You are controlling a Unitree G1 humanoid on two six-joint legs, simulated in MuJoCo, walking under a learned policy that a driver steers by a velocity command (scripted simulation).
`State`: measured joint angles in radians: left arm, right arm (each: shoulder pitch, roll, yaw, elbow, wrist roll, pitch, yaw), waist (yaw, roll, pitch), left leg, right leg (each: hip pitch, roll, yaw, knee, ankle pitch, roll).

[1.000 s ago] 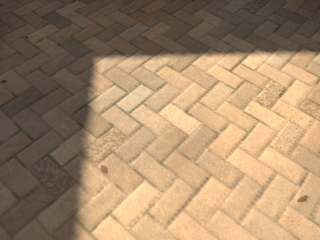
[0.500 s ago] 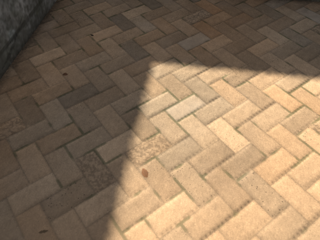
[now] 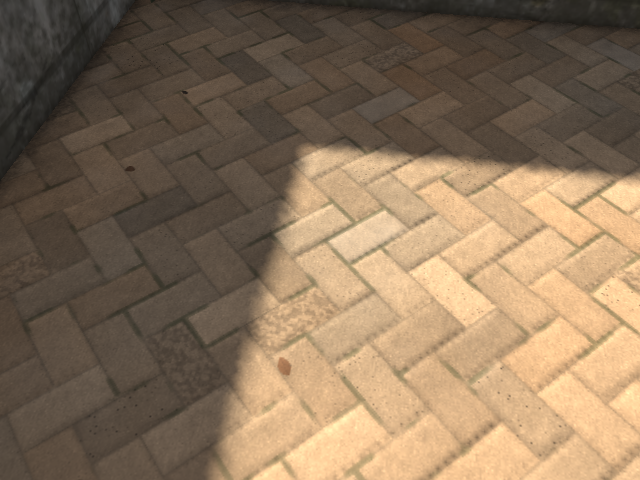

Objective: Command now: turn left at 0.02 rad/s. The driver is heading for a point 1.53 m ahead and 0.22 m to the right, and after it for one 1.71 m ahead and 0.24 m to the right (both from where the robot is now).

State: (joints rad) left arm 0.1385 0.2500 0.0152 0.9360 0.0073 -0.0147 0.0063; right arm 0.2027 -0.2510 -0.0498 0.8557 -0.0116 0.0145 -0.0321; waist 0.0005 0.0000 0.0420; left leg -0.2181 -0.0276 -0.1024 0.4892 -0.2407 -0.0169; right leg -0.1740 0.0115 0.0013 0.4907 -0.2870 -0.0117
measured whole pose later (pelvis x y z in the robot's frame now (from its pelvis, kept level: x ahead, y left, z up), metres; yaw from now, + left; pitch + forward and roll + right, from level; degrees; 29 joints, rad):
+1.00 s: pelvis +0.26 +0.02 -0.02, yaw +0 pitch +2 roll +1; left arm -0.06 0.25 0.02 0.82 -0.03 -0.09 -0.05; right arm 0.47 -0.24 -0.04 1.07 0.01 -0.06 -0.02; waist -0.08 -0.02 0.04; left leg 0.20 0.00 0.01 0.19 -0.41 0.00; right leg -0.55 -0.02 -0.04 0.51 -0.02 -0.07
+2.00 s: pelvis +0.85 +0.03 +0.00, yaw -9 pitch +1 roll +3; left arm 0.11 0.25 0.05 0.86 -0.02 -0.05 -0.04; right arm 0.30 -0.26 -0.06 0.97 0.00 -0.09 -0.01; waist -0.06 -0.03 0.01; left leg 0.09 -0.04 0.20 0.19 -0.30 0.02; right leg -0.65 -0.09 0.00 0.64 0.04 -0.05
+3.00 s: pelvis +1.38 -0.14 +0.00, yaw -27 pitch +2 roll +2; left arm 0.08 0.25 0.04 0.72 0.00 -0.07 -0.01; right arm 0.33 -0.26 -0.05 0.90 0.01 -0.06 0.00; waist -0.08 -0.04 0.03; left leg -0.07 -0.05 0.02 0.30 -0.27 0.03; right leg -0.55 -0.04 0.04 0.55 0.02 -0.01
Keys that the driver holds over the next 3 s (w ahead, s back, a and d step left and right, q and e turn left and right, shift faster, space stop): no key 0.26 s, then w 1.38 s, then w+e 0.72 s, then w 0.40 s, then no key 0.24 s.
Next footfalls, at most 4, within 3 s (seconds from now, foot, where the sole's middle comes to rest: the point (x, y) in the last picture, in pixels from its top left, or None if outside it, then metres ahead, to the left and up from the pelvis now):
0.56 left None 0.10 0.14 -0.77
1.02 right None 0.47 -0.09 -0.77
1.56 left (274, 366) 0.78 0.14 -0.77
2.10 right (377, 271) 1.06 -0.12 -0.77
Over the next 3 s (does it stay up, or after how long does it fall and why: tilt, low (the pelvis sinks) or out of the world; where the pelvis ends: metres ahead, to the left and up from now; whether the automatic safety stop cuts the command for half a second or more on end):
stays up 1.38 -0.14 0.00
